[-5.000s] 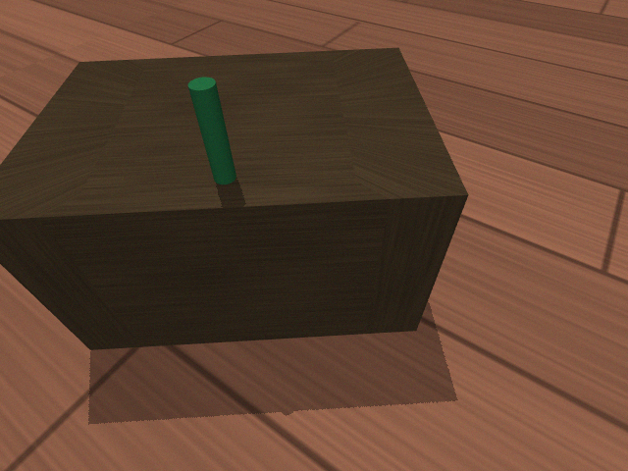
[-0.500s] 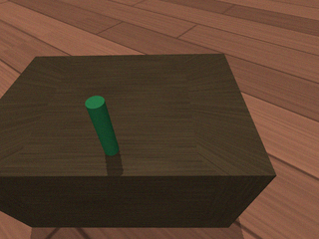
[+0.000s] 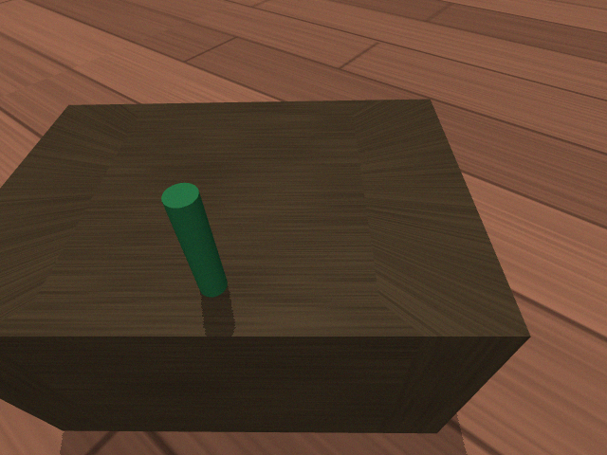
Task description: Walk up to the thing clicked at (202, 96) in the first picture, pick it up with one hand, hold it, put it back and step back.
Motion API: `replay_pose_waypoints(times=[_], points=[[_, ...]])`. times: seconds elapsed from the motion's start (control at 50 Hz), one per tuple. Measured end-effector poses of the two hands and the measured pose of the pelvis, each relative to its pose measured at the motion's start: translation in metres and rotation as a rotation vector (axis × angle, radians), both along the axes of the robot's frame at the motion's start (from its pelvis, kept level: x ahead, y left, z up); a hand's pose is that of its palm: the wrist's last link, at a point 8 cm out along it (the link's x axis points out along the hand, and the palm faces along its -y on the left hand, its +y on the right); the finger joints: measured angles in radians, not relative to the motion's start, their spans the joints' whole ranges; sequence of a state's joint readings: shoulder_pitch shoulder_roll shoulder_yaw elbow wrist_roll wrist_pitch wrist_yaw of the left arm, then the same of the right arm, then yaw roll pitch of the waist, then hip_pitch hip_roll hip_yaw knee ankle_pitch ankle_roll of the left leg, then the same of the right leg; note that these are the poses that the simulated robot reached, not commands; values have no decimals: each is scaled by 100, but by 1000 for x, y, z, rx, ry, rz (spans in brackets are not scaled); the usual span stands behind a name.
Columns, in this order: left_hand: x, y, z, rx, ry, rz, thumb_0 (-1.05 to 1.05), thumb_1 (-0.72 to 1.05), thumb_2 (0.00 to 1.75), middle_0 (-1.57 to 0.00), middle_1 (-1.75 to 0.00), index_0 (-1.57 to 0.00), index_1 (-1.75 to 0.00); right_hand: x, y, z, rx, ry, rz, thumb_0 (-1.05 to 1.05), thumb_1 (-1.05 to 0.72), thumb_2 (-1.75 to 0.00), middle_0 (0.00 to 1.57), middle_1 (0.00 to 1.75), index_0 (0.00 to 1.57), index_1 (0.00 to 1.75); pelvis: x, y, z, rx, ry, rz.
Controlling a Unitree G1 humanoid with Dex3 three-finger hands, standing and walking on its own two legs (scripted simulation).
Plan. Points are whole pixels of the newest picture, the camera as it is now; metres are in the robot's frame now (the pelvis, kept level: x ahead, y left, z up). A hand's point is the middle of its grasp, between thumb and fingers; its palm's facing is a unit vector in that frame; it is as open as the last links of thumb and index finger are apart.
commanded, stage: stand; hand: left
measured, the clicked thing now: (199, 246) +0.46 +0.20 -0.01
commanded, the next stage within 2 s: rise first in 0.78 s
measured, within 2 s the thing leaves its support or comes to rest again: neither
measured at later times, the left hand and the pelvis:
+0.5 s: hand out of the picture +0.08 +0.25 -0.16, palm faces -0.04 -0.94 -0.34, open 7.4 cm; pelvis +0.01 +0.00 +0.00, yaw +0 degrees
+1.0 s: hand out of the picture +0.13 +0.24 -0.15, palm faces +0.07 -0.95 -0.32, open 8.3 cm; pelvis +0.00 +0.00 +0.00, yaw -1 degrees
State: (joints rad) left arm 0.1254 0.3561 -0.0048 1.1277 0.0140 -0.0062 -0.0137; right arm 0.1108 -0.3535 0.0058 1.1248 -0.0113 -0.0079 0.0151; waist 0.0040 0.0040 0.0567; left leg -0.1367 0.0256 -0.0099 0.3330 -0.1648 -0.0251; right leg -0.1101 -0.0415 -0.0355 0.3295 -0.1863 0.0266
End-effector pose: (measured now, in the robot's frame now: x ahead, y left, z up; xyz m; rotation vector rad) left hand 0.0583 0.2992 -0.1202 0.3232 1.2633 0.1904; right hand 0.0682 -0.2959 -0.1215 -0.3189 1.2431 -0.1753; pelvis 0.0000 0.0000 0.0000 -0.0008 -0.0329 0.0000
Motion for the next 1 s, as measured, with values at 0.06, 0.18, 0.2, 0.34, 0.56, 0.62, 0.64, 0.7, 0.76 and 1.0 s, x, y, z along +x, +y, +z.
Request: replay_pose_waypoints(times=[0.06, 0.18, 0.2, 0.34, 0.56, 0.62, 0.64, 0.7, 0.76, 1.0], points=[[1, 0, 0, 0, 3, 0, 0, 90, 90, -21, -30, -20, -30, 1, 0, 0, -1, 2, 0, 0, -90, -90, 20, 30, 20, 29, 2, 0, 0, 0, 2, 0], [5, -1, 0, 1, 5, 2, 0, 90, 90, -21, -30, -20, -30, 5, -1, 0, -3, 7, 1, 0, -90, -90, 20, 30, 20, 29, 5, -1, 0, 0, 5, 0], [6, -1, 0, 1, 5, 2, 0, 90, 90, -21, -30, -20, -30, 5, -1, 0, -4, 6, 0, 0, -90, -90, 20, 30, 20, 29, 6, -1, 0, 0, 5, 0], [12, -1, 0, 1, -1, 1, 0, 90, 90, -21, -30, -20, -30, 11, -1, 0, -3, 2, 3, 0, -90, -90, 20, 30, 20, 29, 9, -1, 0, 0, 8, 1], [22, -2, 1, 1, -12, -3, 0, 90, 90, -21, -30, -20, -30, 18, -1, 0, -4, -4, 6, 0, -90, -90, 20, 30, 20, 29, 14, -1, 0, 0, 10, 1], [23, -3, 1, 1, -15, -5, 0, 90, 90, -21, -30, -20, -30, 20, -1, 1, -5, -7, 4, 0, -90, -90, 20, 30, 20, 29, 15, -1, 0, 0, 9, 1], [23, -2, 1, 2, -16, -4, 0, 90, 90, -21, -30, -20, -30, 20, -1, 1, -5, -9, 4, 0, -90, -90, 20, 30, 20, 29, 15, -1, 0, 0, 9, 0], [24, -2, 1, 2, -18, -4, 0, 90, 90, -21, -30, -20, -30, 21, -1, 1, -6, -14, 3, 0, -90, -90, 20, 30, 20, 29, 15, -1, 0, 0, 6, 0], [24, -2, 1, 2, -22, -3, 0, 90, 90, -21, -30, -20, -30, 21, -1, 2, -6, -18, 3, 0, -90, -90, 20, 30, 20, 29, 15, -1, 0, 0, 4, -1], [55, -12, 6, -22, -218, 33, 1, 80, 79, -15, -22, -14, -23, 47, 10, 7, 15, -215, -56, 0, -80, -79, 14, 21, 14, 21, 0, 0, -4, 0, 22, -10]])
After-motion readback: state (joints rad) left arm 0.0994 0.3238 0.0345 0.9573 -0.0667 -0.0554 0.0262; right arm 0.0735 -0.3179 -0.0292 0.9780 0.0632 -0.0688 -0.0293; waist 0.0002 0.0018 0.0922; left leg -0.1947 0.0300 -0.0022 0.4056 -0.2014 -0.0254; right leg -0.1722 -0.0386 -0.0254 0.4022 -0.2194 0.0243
